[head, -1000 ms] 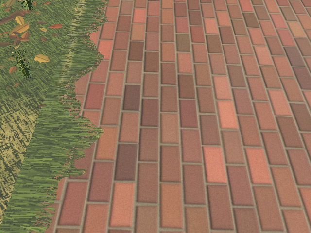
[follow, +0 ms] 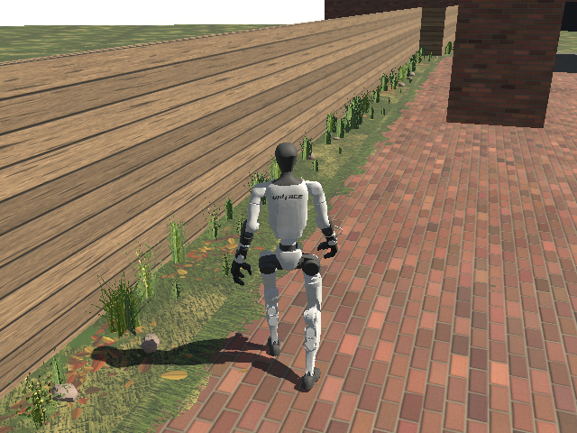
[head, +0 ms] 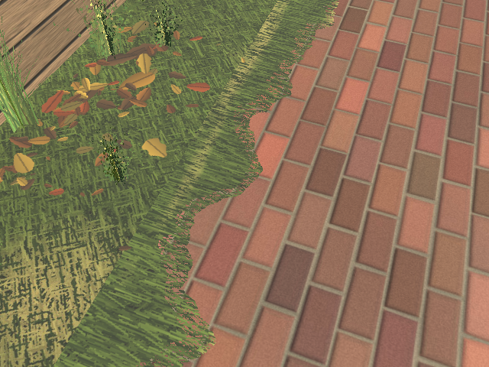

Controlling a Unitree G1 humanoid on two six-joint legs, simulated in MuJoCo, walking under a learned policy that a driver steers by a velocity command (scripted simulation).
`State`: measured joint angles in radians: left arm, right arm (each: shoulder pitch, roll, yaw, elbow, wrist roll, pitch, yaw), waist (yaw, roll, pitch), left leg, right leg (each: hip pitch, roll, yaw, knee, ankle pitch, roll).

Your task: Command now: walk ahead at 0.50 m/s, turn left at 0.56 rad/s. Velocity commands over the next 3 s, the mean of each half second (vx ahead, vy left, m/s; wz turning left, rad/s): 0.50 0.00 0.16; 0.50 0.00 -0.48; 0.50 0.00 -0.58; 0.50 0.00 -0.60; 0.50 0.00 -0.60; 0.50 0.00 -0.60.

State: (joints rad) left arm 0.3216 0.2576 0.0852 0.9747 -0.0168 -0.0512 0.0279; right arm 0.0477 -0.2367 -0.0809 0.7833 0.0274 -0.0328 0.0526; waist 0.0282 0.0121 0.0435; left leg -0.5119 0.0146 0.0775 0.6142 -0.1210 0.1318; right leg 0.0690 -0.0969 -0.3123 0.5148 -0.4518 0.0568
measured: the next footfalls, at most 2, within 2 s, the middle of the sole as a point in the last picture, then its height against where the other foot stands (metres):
right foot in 0.56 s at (289, 348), level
left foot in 1.02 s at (225, 252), level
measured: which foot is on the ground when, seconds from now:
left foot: down 0.00-0.58, up 0.60-1.00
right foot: down 0.00-0.00, up 0.02-0.54, down 0.56-1.00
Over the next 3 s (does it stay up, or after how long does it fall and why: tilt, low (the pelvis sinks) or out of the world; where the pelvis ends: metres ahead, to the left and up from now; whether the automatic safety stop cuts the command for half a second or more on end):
stays up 1.30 -0.73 0.01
